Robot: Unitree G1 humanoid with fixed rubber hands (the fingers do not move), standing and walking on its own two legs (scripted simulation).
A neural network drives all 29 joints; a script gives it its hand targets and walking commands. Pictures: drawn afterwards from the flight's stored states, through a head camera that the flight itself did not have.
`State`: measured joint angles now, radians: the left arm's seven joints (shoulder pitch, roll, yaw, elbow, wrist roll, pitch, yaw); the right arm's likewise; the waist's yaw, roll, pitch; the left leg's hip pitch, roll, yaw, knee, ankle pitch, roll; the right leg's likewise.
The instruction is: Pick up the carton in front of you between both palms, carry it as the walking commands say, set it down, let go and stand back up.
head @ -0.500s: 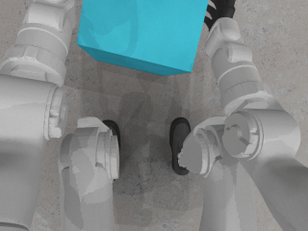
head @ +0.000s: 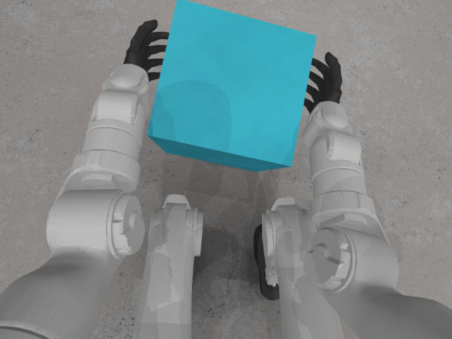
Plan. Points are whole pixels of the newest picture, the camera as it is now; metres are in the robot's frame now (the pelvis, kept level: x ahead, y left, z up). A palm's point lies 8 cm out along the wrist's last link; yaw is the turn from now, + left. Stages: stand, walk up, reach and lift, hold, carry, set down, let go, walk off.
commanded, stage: reach and lift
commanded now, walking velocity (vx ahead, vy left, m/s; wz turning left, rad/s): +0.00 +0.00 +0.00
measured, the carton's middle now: (225, 106) +0.50 +0.03 -0.15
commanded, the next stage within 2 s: none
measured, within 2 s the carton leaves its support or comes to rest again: neither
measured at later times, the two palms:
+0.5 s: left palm (109, 46) +0.47 +0.17 +0.07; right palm (390, 77) +0.46 -0.13 +0.08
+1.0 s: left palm out of the picture +0.42 +0.16 +0.23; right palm out of the picture +0.43 -0.14 +0.24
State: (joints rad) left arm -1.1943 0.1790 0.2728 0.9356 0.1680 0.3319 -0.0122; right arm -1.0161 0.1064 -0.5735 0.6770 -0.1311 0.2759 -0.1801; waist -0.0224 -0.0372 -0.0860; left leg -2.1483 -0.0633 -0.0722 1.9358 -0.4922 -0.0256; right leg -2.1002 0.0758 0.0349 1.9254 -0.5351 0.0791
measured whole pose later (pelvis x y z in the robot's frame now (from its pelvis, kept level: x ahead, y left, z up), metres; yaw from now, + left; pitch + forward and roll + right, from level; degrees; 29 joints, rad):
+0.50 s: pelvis +0.03 -0.01 +0.12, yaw +1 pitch +37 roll -1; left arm -0.83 0.04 0.32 0.68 0.19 0.37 -0.01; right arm -0.73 0.15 -0.46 0.54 -0.14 0.33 -0.15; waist -0.02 -0.04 -0.23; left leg -1.73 -0.04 -0.07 1.56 -0.48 -0.03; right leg -1.70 0.07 0.05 1.56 -0.51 0.04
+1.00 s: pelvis +0.08 +0.00 +0.26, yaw +2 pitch +21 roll +0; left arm -0.44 -0.10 0.31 0.56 0.23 0.36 0.01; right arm -0.42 0.18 -0.38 0.53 -0.20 0.32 -0.08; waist -0.01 -0.03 -0.20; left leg -0.96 -0.03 -0.06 0.99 -0.39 -0.01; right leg -0.94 0.04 0.08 1.00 -0.41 0.02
